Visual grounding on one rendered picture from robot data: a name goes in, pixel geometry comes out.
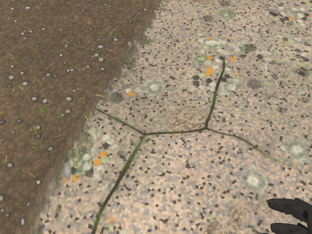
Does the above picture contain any robot right hand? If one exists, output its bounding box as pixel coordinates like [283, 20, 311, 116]
[262, 198, 312, 234]

